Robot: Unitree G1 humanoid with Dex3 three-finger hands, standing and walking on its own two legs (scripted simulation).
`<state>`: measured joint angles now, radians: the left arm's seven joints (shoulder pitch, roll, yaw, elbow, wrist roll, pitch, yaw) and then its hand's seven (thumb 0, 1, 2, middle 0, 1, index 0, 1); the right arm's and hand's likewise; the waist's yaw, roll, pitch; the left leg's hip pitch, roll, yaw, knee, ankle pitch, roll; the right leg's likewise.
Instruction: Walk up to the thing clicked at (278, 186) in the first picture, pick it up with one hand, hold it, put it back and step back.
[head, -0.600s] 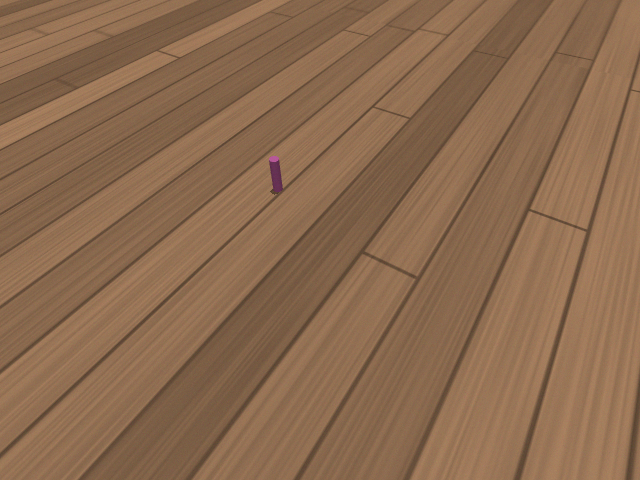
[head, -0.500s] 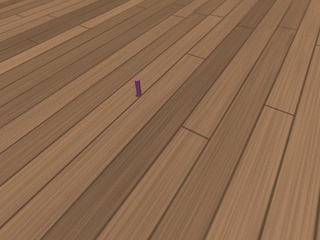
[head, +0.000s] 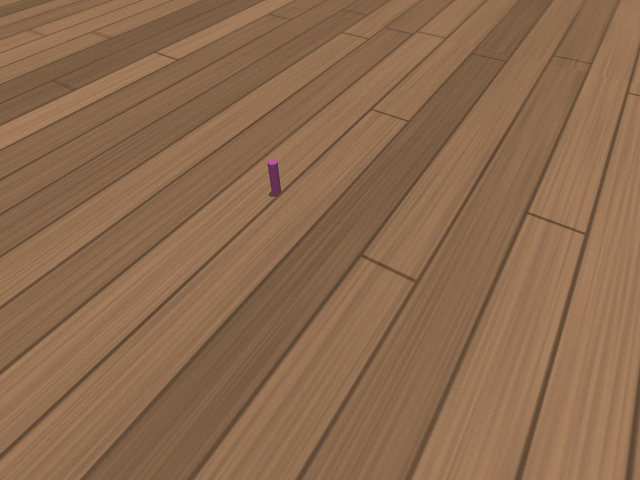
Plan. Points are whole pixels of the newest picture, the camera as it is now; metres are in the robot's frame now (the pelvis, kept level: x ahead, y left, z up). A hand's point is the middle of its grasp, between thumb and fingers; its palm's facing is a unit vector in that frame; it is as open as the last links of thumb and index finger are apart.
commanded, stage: stand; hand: left
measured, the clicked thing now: (274, 177) +1.47 +0.28 -0.69
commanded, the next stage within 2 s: walk up in 0.52 s
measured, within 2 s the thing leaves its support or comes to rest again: neither
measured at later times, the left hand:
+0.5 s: hand out of the picture +0.07 +0.25 -0.16, palm faces -0.01 -0.94 -0.34, open 7.4 cm
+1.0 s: hand out of the picture +0.13 +0.38 -0.18, palm faces +0.03 -0.94 -0.33, open 7.4 cm
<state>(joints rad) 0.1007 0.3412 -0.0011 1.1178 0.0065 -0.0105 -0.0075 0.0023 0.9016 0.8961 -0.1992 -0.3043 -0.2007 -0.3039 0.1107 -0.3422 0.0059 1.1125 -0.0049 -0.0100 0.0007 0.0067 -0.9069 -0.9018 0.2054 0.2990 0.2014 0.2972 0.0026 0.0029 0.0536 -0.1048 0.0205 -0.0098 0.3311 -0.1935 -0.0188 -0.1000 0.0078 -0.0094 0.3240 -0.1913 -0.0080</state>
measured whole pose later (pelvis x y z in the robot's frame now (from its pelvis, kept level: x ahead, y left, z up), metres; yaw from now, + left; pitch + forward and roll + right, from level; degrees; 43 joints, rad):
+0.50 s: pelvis +0.00 +0.00 +0.00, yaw +0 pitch -2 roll +0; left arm 0.12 0.35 0.00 1.12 0.01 -0.01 -0.01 0.00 0.90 0.90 -0.20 -0.30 -0.20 -0.30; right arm 0.12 -0.34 0.01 1.11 0.00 -0.01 0.00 0.01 -0.91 -0.90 0.21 0.30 0.20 0.30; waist 0.01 0.00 0.05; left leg -0.10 0.01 -0.01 0.32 -0.18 -0.02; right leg -0.10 0.00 -0.01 0.32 -0.19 0.00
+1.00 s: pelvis +0.11 +0.09 -0.02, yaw +3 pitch -3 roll -1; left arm 0.29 0.46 0.06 1.02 0.02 -0.01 -0.07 0.01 0.91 0.90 -0.20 -0.30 -0.20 -0.30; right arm 0.24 -0.39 -0.09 0.96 -0.02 -0.07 0.06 0.01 -0.91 -0.90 0.21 0.30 0.20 0.30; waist 0.00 -0.07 0.04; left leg -0.27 0.03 0.07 0.58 -0.25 0.03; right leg -0.33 0.00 0.07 1.07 -0.43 -0.06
